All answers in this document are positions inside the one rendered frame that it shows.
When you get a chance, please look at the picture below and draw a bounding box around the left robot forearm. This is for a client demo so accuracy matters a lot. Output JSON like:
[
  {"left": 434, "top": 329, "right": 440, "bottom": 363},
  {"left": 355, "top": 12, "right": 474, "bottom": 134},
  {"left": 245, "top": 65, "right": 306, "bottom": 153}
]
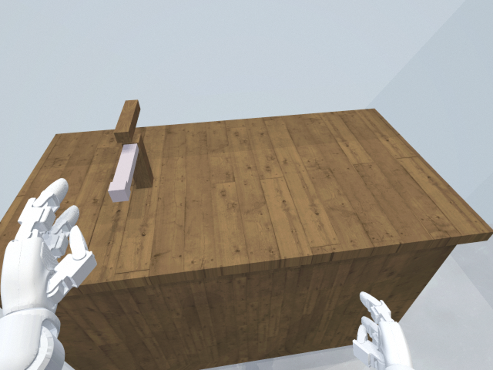
[{"left": 0, "top": 308, "right": 65, "bottom": 370}]

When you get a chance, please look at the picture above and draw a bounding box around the right robot hand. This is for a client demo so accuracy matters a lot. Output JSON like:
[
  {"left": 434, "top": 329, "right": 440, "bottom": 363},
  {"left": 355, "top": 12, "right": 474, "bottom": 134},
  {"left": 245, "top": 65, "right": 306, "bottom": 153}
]
[{"left": 353, "top": 291, "right": 413, "bottom": 370}]

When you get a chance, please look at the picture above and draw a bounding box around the left robot hand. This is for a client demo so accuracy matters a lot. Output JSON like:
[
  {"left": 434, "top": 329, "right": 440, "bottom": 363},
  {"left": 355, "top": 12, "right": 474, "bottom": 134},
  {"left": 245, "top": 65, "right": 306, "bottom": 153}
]
[{"left": 1, "top": 178, "right": 97, "bottom": 317}]

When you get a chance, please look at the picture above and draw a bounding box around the counter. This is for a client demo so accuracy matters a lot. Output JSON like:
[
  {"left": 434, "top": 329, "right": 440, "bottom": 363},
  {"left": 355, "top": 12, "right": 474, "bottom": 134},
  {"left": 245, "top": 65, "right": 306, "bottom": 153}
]
[{"left": 0, "top": 99, "right": 493, "bottom": 370}]

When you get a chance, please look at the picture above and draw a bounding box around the tap lever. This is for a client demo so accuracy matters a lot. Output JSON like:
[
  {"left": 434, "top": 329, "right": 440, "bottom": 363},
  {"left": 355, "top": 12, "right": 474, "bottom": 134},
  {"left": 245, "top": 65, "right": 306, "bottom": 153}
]
[{"left": 108, "top": 143, "right": 139, "bottom": 203}]

